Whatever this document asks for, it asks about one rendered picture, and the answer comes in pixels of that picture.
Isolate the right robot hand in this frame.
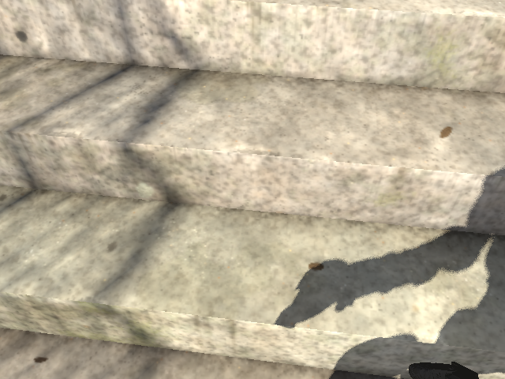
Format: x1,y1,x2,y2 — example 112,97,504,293
409,362,479,379

